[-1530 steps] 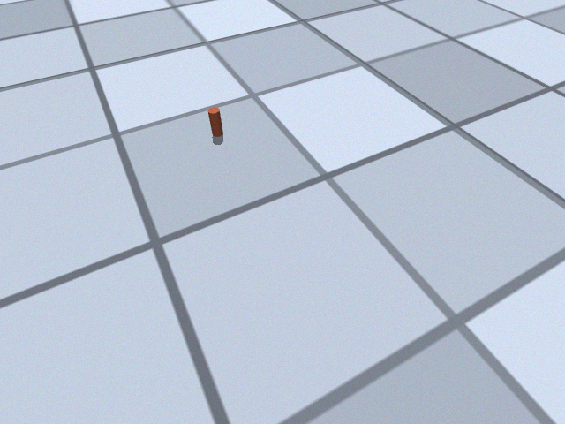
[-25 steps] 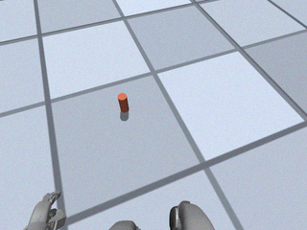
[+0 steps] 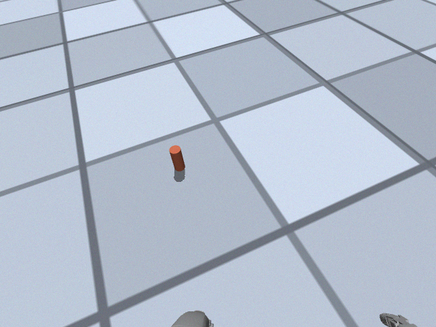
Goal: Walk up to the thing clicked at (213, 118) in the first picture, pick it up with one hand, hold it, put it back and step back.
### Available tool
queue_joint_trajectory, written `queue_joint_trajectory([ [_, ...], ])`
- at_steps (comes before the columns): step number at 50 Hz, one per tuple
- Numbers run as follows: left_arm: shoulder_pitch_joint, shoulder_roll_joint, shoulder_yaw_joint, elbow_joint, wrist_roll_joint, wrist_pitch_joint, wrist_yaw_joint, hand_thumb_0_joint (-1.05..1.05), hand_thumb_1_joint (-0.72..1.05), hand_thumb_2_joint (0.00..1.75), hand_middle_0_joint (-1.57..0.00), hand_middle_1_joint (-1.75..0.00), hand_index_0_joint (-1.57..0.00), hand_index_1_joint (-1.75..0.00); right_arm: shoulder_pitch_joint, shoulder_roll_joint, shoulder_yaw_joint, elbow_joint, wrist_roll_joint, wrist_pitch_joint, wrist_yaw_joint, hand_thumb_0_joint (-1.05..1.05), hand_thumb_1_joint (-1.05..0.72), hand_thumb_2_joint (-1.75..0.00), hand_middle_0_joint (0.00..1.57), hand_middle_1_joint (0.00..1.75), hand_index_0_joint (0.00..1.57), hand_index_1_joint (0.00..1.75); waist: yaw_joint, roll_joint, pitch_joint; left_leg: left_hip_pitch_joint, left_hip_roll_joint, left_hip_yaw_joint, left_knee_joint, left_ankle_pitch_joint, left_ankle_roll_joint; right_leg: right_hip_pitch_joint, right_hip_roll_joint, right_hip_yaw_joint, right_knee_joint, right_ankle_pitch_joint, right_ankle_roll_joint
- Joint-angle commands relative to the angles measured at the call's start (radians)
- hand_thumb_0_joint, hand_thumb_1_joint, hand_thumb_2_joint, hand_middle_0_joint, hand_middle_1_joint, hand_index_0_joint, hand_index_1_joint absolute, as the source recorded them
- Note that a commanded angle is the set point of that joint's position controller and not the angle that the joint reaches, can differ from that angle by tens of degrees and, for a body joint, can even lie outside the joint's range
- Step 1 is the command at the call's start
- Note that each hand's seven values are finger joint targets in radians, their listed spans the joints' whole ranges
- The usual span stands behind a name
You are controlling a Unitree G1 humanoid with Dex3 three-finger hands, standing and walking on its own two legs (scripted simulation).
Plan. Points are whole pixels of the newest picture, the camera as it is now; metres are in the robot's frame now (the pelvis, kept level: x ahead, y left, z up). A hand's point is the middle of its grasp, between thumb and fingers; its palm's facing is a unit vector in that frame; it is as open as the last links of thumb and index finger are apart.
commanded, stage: step back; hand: left
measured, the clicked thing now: (177, 158) +1.06 +0.34 -0.68
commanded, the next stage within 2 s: stand in 0.96 s
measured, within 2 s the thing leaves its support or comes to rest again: neither
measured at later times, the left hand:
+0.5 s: hand out of the picture +0.08 +0.27 -0.14, palm faces +0.07 -0.91 -0.40, open 7.4 cm
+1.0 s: hand out of the picture +0.11 +0.31 -0.15, palm faces +0.11 -0.93 -0.36, open 7.4 cm
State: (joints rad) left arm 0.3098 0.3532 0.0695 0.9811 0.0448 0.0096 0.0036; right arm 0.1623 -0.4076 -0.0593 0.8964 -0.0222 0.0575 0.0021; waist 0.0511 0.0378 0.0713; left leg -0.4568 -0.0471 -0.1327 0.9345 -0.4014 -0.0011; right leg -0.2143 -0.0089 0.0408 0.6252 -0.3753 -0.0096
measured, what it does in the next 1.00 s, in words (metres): steps on the spot: left foot, then right foot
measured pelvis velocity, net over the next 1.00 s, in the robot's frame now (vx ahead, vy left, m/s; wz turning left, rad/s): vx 0.04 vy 0.03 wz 0.10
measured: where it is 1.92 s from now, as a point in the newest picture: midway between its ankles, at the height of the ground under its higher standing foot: outside the picture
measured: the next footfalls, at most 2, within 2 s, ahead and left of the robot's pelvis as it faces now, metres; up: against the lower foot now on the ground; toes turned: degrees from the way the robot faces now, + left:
left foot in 0.14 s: +0.02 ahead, +0.14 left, +0.00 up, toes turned +2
right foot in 0.42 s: +0.08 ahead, -0.12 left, +0.00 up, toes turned +3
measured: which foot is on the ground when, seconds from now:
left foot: up 0.00-0.12, down 0.14-0.44, up 0.46-0.68, down 0.70-1.00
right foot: down 0.00-0.18, up 0.20-0.40, down 0.42-1.00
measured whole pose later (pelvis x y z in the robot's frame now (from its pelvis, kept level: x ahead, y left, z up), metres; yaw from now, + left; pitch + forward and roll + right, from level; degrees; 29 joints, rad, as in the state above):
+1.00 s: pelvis +0.04 +0.03 +0.01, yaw +5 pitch -2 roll -1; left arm 0.08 0.38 0.03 1.06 -0.01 -0.02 0.01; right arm 0.07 -0.32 -0.02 1.06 -0.01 0.00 0.00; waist 0.02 -0.01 0.08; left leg -0.20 0.01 -0.02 0.55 -0.32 -0.01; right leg -0.19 -0.06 -0.02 0.52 -0.29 0.04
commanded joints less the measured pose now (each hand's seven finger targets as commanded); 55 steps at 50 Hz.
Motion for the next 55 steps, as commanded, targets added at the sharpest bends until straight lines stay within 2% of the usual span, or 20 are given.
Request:
queue_joint_trajectory([
  [1,-0.083,0.29,0.069,-0.115,0.004,-0.059,0.014,0.0,0.9,0.9,-0.2,-0.3,-0.2,-0.3,-0.059,-0.149,-0.036,-0.07,-0.001,-0.053,-0.003,0.0,-0.9,-0.9,0.2,0.3,0.2,0.3,-0.001,-0.208,0.006,-0.012,0.02,0.046,-0.096,-0.028,-0.016,-0.019,-0.188,0.197,-0.255,0.018,-0.139],
  [4,-0.079,0.31,0.079,-0.116,0.003,-0.05,0.009,0.0,0.9,0.9,-0.2,-0.3,-0.2,-0.3,-0.058,-0.149,-0.039,-0.056,-0.011,-0.074,0.008,0.0,-0.9,-0.9,0.2,0.3,0.2,0.3,0.015,-0.263,0.01,0.019,0.034,0.12,-0.29,-0.1,-0.017,0.043,-0.223,0.204,-0.248,-0.04,-0.167],
  [7,-0.084,0.268,0.047,-0.126,-0.01,-0.033,0.003,0.0,0.9,0.9,-0.2,-0.3,-0.2,-0.3,0.043,-0.149,-0.058,-0.004,-0.012,-0.096,0.003,0.0,-0.9,-0.9,0.2,0.3,0.2,0.3,-0.039,-0.177,-0.061,0.308,0.006,0.131,-0.564,0.098,0.018,-0.038,-0.182,0.116,-0.055,0.169,-0.113],
  [8,-0.066,0.216,0.034,-0.128,-0.014,-0.033,0.003,0.0,0.9,0.9,-0.2,-0.3,-0.2,-0.3,0.085,-0.182,-0.073,0.011,-0.017,-0.105,-0.001,0.0,-0.9,-0.9,0.2,0.3,0.2,0.3,-0.051,-0.063,-0.107,0.45,0.096,-0.038,-0.583,0.098,0.052,-0.145,-0.128,0.057,0.098,0.202,-0.073],
  [9,-0.085,0.156,0.015,-0.144,-0.03,-0.035,0.0,0.0,0.9,0.9,-0.2,-0.3,-0.2,-0.3,0.104,-0.263,-0.089,0.006,-0.02,-0.109,-0.003,0.0,-0.9,-0.9,0.2,0.3,0.2,0.3,-0.061,0.155,-0.122,0.523,0.302,-0.378,-0.646,0.009,0.157,-0.351,0.013,-0.069,0.272,-0.027,-0.015],
  [10,-0.179,0.251,0.049,-0.144,-0.021,-0.036,0.011,0.0,0.9,0.9,-0.2,-0.3,-0.2,-0.3,0.132,-0.329,-0.101,0.011,-0.013,-0.105,0.001,0.0,-0.9,-0.9,0.2,0.3,0.2,0.3,-0.103,0.1,-0.07,0.382,0.394,-0.476,-0.661,-0.075,0.271,-0.338,-0.014,-0.018,0.333,-0.234,-0.023],
  [11,-0.183,0.274,0.049,-0.144,-0.022,-0.039,0.01,0.0,0.9,0.9,-0.2,-0.3,-0.2,-0.3,0.102,-0.33,-0.106,0.011,-0.009,-0.103,0.001,0.0,-0.9,-0.9,0.2,0.3,0.2,0.3,-0.086,0.102,-0.017,0.303,0.42,-0.463,-0.679,-0.123,0.308,-0.315,-0.055,0.023,0.341,-0.228,-0.031],
  [14,-0.113,0.243,0.043,-0.117,-0.027,-0.053,-0.006,0.0,0.9,0.9,-0.2,-0.3,-0.2,-0.3,0.04,-0.228,-0.071,-0.013,-0.017,-0.105,0.002,0.0,-0.9,-0.9,0.2,0.3,0.2,0.3,-0.044,0.097,0.016,0.294,0.278,-0.208,-0.608,0.063,0.218,-0.285,-0.057,-0.011,0.226,-0.142,-0.028],
  [17,-0.124,0.214,0.045,-0.103,-0.027,-0.057,-0.01,0.0,0.9,0.9,-0.2,-0.3,-0.2,-0.3,0.044,-0.231,-0.071,-0.006,-0.014,-0.101,0.006,0.0,-0.9,-0.9,0.2,0.3,0.2,0.3,-0.064,0.141,-0.008,0.239,0.242,-0.145,-0.578,0.185,0.19,-0.144,-0.006,-0.077,0.073,-0.055,-0.012],
  [20,-0.036,0.192,0.045,-0.048,-0.027,-0.073,0.011,0.0,0.9,0.9,-0.2,-0.3,-0.2,-0.3,-0.027,-0.154,-0.033,-0.026,0.01,-0.077,0.003,0.0,-0.9,-0.9,0.2,0.3,0.2,0.3,0.014,0.096,-0.069,0.117,0.171,-0.005,-0.372,0.325,0.11,0.13,0.024,-0.103,-0.201,0.182,-0.011],
  [21,-0.009,0.238,0.057,-0.036,-0.021,-0.078,0.019,0.0,0.9,0.9,-0.2,-0.3,-0.2,-0.3,-0.02,-0.101,-0.016,-0.035,0.019,-0.074,-0.001,0.0,-0.9,-0.9,0.2,0.3,0.2,0.3,0.027,0.013,-0.102,0.032,0.115,0.017,-0.265,0.265,0.066,0.228,-0.047,0.019,-0.207,0.216,-0.029],
  [22,-0.002,0.309,0.073,-0.041,-0.007,-0.081,0.026,0.0,0.9,0.9,-0.2,-0.3,-0.2,-0.3,-0.017,-0.068,-0.005,-0.052,0.024,-0.073,-0.007,0.0,-0.9,-0.9,0.2,0.3,0.2,0.3,0.028,-0.151,-0.109,-0.083,0.001,0.029,-0.12,0.07,0.018,0.238,-0.238,0.312,-0.299,0.185,-0.096],
  [24,-0.186,0.358,0.071,-0.096,-0.007,-0.076,0.021,0.0,0.9,0.9,-0.2,-0.3,-0.2,-0.3,0.047,-0.153,-0.034,-0.001,0.009,-0.057,-0.021,0.0,-0.9,-0.9,0.2,0.3,0.2,0.3,-0.025,-0.125,-0.044,0.059,0.061,0.007,0.018,-0.2,0.003,-0.07,-0.435,0.473,-0.363,-0.075,-0.262],
  [27,-0.237,0.286,0.048,-0.099,-0.015,-0.078,0.017,0.0,0.9,0.9,-0.2,-0.3,-0.2,-0.3,0.075,-0.153,-0.03,0.043,0.011,-0.063,-0.009,0.0,-0.9,-0.9,0.2,0.3,0.2,0.3,-0.053,-0.125,-0.001,0.077,0.068,0.013,-0.062,-0.11,0.013,-0.085,-0.279,0.225,-0.3,0.045,-0.177],
  [34,-0.261,0.263,0.036,-0.072,-0.031,-0.06,0.012,0.0,0.9,0.9,-0.2,-0.3,-0.2,-0.3,0.11,-0.128,-0.029,0.097,-0.005,-0.084,-0.011,0.0,-0.9,-0.9,0.2,0.3,0.2,0.3,-0.077,-0.166,-0.099,0.26,0.047,0.144,-0.502,0.199,0.002,-0.01,-0.196,0.043,-0.084,0.426,-0.097],
  [36,-0.225,0.2,0.018,-0.083,-0.045,-0.055,0.013,0.0,0.9,0.9,-0.2,-0.3,-0.2,-0.3,0.076,-0.198,-0.046,0.085,-0.016,-0.096,-0.02,0.0,-0.9,-0.9,0.2,0.3,0.2,0.3,-0.049,0.001,-0.167,0.335,0.223,-0.092,-0.521,0.517,0.075,-0.053,-0.1,-0.029,0.073,0.406,-0.017],
  [37,-0.225,0.192,0.013,-0.065,-0.058,-0.048,0.012,0.0,0.9,0.9,-0.2,-0.3,-0.2,-0.3,-0.023,-0.228,-0.041,0.062,-0.002,-0.097,-0.018,0.0,-0.9,-0.9,0.2,0.3,0.2,0.3,-0.018,0.034,-0.148,0.279,0.277,-0.146,-0.513,0.495,0.142,-0.052,-0.024,-0.071,0.045,0.173,0.003],
  [39,-0.243,0.213,0.01,-0.033,-0.049,-0.049,0.017,0.0,0.9,0.9,-0.2,-0.3,-0.2,-0.3,-0.101,-0.209,-0.031,0.068,0.002,-0.089,-0.011,0.0,-0.9,-0.9,0.2,0.3,0.2,0.3,-0.013,0.053,-0.116,0.187,0.253,-0.07,-0.49,0.472,0.133,0.056,-0.043,-0.053,-0.068,0.115,-0.008],
  [43,-0.223,0.249,0.016,-0.004,-0.049,-0.06,0.017,0.0,0.9,0.9,-0.2,-0.3,-0.2,-0.3,-0.071,-0.155,-0.014,0.091,0.011,-0.084,-0.018,0.0,-0.9,-0.9,0.2,0.3,0.2,0.3,-0.033,0.036,-0.173,0.227,0.152,0.044,-0.428,0.554,0.035,0.14,-0.122,0.007,-0.094,0.461,-0.037],
  [55,-0.273,0.206,-0.028,0.068,-0.042,-0.045,0.006,0.0,0.9,0.9,-0.2,-0.3,-0.2,-0.3,-0.139,-0.159,0.001,0.136,0.016,-0.095,-0.01,0.0,-0.9,-0.9,0.2,0.3,0.2,0.3,-0.048,-0.002,-0.121,0.346,0.183,0.027,-0.59,0.507,0.03,0.134,-0.113,-0.002,-0.246,0.405,0.001],
])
